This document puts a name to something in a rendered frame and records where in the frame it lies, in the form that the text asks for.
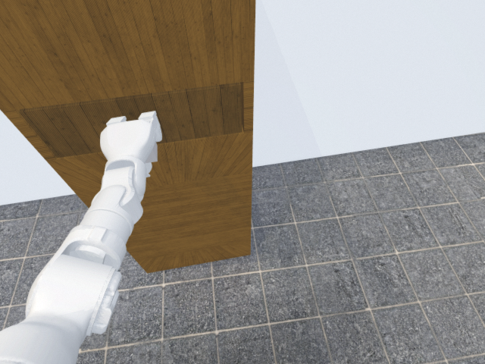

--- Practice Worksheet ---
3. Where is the robot left hand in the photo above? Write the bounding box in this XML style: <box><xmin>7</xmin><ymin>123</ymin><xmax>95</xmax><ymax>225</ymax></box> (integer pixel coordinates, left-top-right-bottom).
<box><xmin>100</xmin><ymin>111</ymin><xmax>162</xmax><ymax>177</ymax></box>

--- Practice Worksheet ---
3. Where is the drawer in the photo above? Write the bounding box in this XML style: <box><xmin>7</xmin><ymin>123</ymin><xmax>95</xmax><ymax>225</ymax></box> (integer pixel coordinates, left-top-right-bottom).
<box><xmin>19</xmin><ymin>83</ymin><xmax>242</xmax><ymax>158</ymax></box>

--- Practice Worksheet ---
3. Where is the left robot forearm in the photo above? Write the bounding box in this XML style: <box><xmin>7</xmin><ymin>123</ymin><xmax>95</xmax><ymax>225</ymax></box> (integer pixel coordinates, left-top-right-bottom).
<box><xmin>25</xmin><ymin>155</ymin><xmax>146</xmax><ymax>317</ymax></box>

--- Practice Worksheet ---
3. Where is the handle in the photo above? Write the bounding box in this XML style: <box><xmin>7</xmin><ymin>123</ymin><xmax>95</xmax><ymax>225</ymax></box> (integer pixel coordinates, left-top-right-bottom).
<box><xmin>146</xmin><ymin>141</ymin><xmax>158</xmax><ymax>163</ymax></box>

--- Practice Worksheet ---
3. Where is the robot left upper arm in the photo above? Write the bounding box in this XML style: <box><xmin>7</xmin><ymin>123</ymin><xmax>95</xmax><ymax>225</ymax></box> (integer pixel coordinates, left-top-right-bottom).
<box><xmin>0</xmin><ymin>254</ymin><xmax>122</xmax><ymax>364</ymax></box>

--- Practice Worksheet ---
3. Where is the cabinet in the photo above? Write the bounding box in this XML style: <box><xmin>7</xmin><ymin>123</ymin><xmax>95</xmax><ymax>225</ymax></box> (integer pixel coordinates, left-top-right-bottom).
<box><xmin>0</xmin><ymin>0</ymin><xmax>255</xmax><ymax>273</ymax></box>

